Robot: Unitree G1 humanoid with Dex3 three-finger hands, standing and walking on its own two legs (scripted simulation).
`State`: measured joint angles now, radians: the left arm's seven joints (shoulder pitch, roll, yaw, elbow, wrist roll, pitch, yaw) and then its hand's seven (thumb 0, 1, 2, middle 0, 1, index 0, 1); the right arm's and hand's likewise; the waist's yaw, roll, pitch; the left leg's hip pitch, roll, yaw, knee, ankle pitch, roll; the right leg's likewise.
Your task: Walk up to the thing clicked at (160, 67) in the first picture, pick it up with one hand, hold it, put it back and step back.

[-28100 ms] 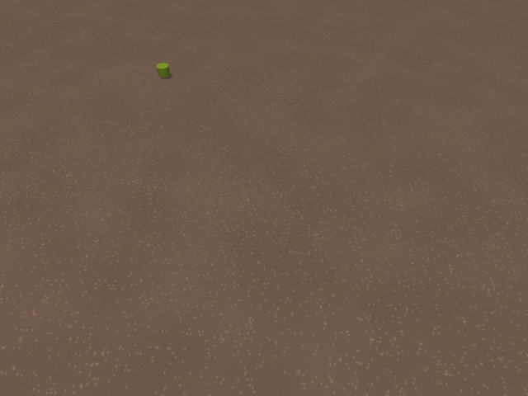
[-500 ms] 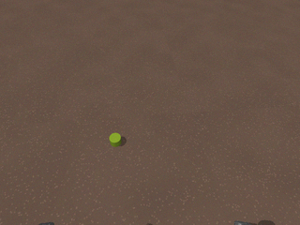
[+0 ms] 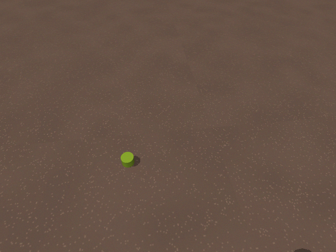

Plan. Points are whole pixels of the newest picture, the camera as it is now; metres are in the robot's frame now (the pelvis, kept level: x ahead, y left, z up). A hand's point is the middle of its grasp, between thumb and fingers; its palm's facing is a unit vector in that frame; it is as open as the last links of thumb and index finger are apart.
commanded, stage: stand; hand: left
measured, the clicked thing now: (127, 159) +0.79 +0.27 -0.75
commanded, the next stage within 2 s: walk up in 0.34 s
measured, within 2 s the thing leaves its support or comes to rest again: neither
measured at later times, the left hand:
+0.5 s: hand out of the picture +0.07 +0.27 -0.15, palm faces +0.06 -0.94 -0.34, open 7.4 cm
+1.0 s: hand (55, 216) +0.23 +0.33 -0.16, palm faces -0.07 -0.94 -0.34, open 7.4 cm
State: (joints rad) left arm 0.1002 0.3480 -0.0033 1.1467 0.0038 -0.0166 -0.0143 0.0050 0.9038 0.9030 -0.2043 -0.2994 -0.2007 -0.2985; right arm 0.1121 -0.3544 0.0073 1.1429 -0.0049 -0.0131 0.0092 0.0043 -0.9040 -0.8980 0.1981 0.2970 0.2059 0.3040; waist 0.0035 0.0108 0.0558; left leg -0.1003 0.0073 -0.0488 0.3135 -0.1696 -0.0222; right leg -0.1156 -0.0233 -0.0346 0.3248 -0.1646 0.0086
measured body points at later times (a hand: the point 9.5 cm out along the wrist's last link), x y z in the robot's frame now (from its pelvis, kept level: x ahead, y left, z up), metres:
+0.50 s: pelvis +0.02 +0.00 +0.00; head +0.03 +0.00 +0.45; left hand +0.06 +0.32 -0.13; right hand +0.08 -0.31 -0.13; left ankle +0.02 +0.13 -0.72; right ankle +0.01 -0.12 -0.75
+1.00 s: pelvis +0.17 +0.05 -0.01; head +0.18 +0.06 +0.44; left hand +0.24 +0.37 -0.13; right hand +0.19 -0.27 -0.12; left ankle +0.13 +0.17 -0.75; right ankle +0.29 -0.10 -0.72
